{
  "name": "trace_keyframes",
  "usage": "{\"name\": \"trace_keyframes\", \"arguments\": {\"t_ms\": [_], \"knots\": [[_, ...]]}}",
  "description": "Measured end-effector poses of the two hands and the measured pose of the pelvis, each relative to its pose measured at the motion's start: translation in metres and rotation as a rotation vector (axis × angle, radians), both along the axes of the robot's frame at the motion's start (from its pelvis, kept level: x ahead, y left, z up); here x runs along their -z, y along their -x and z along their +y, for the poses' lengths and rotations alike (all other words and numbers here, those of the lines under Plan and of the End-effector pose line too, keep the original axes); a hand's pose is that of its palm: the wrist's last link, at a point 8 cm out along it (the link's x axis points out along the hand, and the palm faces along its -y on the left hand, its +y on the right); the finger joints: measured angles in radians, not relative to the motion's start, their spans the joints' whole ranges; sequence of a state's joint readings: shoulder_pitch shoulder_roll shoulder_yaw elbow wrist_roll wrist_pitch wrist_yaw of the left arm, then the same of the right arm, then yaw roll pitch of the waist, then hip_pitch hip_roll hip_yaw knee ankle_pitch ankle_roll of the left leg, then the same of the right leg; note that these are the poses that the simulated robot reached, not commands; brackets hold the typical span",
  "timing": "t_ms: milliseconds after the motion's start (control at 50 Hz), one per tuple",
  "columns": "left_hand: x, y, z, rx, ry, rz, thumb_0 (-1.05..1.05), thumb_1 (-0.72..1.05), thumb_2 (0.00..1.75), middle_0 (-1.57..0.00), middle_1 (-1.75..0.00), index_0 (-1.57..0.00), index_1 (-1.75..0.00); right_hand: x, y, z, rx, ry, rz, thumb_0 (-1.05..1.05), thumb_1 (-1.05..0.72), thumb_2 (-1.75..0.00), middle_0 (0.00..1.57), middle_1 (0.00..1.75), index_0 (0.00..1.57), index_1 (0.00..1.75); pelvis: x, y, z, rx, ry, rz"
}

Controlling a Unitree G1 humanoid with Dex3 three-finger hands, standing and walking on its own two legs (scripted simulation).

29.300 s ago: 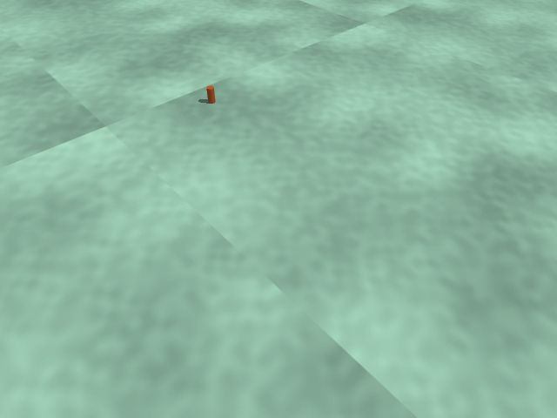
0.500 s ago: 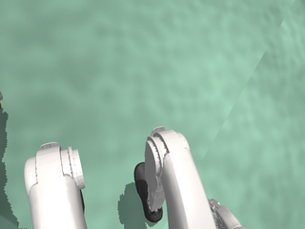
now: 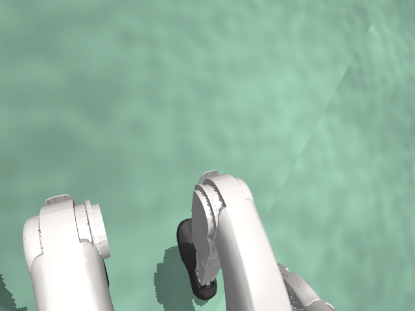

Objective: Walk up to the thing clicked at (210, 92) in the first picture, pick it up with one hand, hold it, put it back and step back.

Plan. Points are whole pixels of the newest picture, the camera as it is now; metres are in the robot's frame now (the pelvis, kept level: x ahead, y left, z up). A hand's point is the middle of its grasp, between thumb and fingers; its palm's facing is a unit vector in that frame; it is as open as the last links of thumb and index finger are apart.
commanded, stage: open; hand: left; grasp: from above
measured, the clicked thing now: out of the picture +0.43 +0.37 -0.25
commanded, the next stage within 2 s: withdraw in 0.94 s
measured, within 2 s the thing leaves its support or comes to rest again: neither
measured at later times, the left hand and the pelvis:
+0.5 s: hand out of the picture +0.41 +0.36 -0.22, palm faces -0.43 -0.16 -0.89, open 10.9 cm; pelvis +0.00 +0.00 +0.00, yaw -1 degrees
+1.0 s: hand out of the picture +0.41 +0.36 -0.22, palm faces -0.44 -0.16 -0.89, open 13.5 cm; pelvis +0.00 +0.00 +0.00, yaw -1 degrees
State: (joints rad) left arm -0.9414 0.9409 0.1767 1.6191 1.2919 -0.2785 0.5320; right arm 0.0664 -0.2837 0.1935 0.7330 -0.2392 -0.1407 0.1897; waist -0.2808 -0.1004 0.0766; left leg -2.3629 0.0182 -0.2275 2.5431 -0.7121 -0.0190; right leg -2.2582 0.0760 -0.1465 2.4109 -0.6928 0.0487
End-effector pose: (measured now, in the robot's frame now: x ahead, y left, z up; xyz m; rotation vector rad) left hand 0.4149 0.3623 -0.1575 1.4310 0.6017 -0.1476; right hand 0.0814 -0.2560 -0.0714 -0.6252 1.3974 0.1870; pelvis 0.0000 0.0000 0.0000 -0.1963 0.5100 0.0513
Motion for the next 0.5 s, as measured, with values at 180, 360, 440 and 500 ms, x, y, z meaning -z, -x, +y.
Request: {"name": "trace_keyframes", "arguments": {"t_ms": [180, 360, 440, 500], "knots": [[0.000, 0.000, 0.001, 0.001, 0.008, 0.001, -0.04, 0.30, 0.49, -0.73, -0.63, -0.94, -0.63, -0.004, 0.004, -0.001, -0.016, 0.004, 0.006, 0.00, -0.91, -0.90, 0.20, 0.30, 0.20, 0.30, -0.001, 0.002, 0.000, 0.003, 0.004, -0.013], [0.000, -0.001, -0.001, 0.012, 0.010, -0.013, -0.01, 0.12, 0.62, -0.58, -0.70, -0.64, -0.69, -0.009, 0.009, -0.003, -0.024, 0.017, 0.010, 0.00, -0.91, -0.90, 0.20, 0.30, 0.20, 0.30, 0.000, 0.004, 0.000, 0.006, 0.009, -0.023], [0.001, -0.001, -0.002, 0.018, 0.008, -0.014, 0.00, 0.01, 0.68, -0.50, -0.74, -0.54, -0.73, -0.010, 0.010, -0.002, -0.027, 0.018, 0.012, 0.00, -0.90, -0.90, 0.20, 0.30, 0.20, 0.30, -0.001, 0.004, 0.000, 0.006, 0.011, -0.022], [0.001, -0.001, -0.002, 0.012, 0.009, -0.016, 0.00, -0.07, 0.73, -0.45, -0.77, -0.47, -0.76, -0.011, 0.009, -0.001, -0.029, 0.015, 0.006, 0.00, -0.90, -0.90, 0.20, 0.30, 0.20, 0.30, -0.001, 0.004, 0.000, 0.005, 0.011, -0.023]]}}
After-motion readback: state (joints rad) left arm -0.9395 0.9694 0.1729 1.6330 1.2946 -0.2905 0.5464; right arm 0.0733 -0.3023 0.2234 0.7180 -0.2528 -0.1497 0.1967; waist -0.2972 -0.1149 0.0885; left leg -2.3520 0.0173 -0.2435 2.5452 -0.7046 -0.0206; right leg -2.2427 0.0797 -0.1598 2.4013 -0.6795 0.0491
